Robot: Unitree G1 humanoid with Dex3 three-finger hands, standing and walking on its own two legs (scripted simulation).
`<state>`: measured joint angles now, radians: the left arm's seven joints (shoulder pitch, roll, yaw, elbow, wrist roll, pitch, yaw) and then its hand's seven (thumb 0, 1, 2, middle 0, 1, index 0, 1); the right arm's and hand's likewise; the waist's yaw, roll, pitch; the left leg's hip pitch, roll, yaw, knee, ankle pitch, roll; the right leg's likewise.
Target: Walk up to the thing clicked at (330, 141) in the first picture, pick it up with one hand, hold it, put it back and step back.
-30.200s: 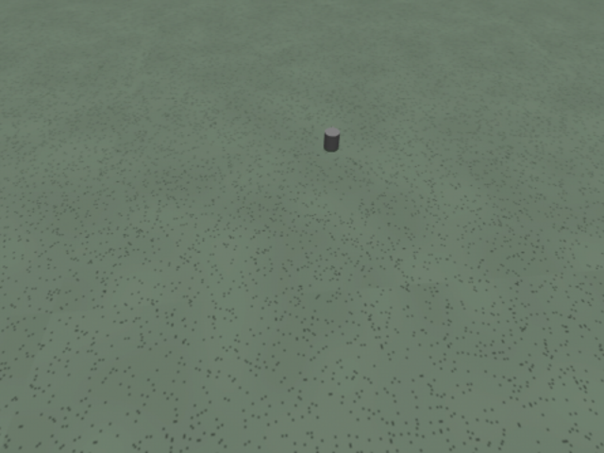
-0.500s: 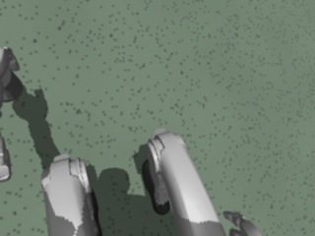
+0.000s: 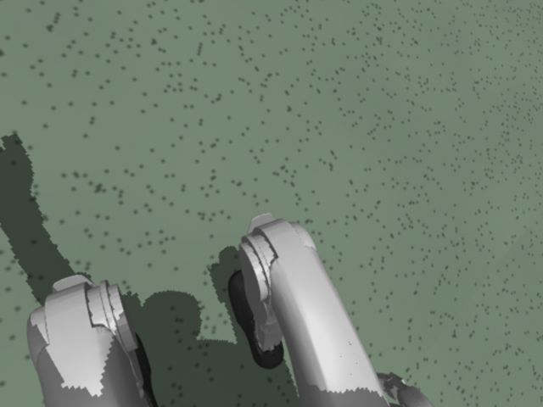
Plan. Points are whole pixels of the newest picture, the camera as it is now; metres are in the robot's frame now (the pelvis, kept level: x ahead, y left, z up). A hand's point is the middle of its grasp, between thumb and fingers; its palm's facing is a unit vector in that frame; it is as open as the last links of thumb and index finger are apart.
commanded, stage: lower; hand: left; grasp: from above
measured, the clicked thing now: out of the picture +0.56 +0.29 -0.21
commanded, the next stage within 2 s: rest in 0.42 s
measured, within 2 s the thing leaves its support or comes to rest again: rests again in 1.00 s
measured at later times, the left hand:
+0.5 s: hand out of the picture +0.53 +0.27 -0.22, palm faces -0.47 -0.07 -0.88, open 9.2 cm
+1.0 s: hand out of the picture +0.53 +0.26 -0.25, palm faces -0.47 -0.08 -0.88, open 9.1 cm
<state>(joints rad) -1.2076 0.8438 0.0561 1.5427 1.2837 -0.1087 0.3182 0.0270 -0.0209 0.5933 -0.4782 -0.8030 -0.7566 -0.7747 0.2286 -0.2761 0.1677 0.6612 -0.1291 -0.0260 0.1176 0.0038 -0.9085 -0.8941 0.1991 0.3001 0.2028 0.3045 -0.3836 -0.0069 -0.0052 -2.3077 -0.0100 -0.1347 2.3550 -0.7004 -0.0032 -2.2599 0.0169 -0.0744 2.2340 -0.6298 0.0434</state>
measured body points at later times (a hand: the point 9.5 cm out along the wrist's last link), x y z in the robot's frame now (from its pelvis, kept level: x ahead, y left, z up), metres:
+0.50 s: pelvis +0.00 +0.00 -0.02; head +0.28 +0.08 +0.31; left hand +0.55 +0.27 -0.17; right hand +0.01 -0.27 -0.10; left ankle +0.07 +0.12 -0.31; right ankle +0.11 -0.13 -0.31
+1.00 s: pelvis +0.00 +0.00 -0.03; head +0.30 +0.09 +0.29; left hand +0.55 +0.26 -0.20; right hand +0.00 -0.25 -0.09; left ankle +0.07 +0.12 -0.31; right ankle +0.11 -0.13 -0.31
